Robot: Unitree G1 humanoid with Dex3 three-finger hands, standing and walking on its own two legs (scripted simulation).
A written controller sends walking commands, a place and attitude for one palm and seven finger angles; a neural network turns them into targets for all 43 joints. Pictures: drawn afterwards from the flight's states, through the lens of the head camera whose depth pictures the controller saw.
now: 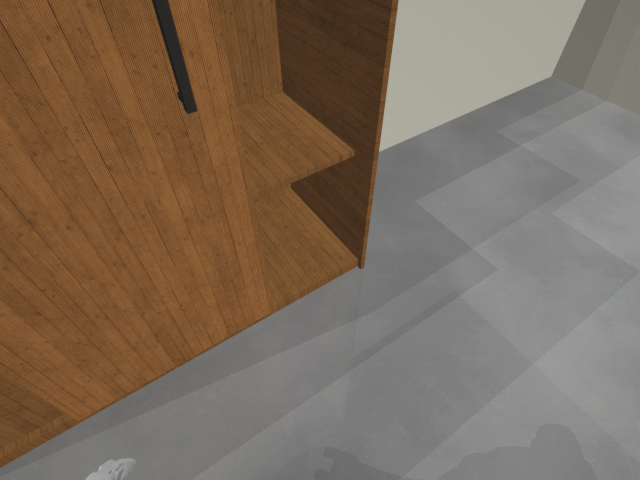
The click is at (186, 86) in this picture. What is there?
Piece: wardrobe's sliding door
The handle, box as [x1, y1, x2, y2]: [152, 0, 196, 113]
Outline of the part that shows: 152,0 178,86 178,97 183,103 184,109 188,113 195,111 196,108 167,1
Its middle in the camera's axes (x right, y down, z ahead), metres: -0.24 -0.34 +0.56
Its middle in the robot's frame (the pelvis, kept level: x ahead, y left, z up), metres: +0.68 +0.27 +0.28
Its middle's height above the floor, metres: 1.05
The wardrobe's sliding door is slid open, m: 0.39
